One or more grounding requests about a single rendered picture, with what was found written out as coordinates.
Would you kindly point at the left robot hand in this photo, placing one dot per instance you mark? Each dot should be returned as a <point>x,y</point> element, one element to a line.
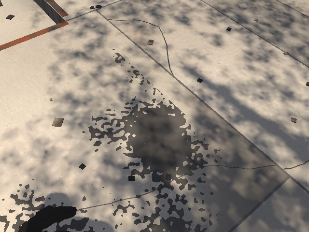
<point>46,217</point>

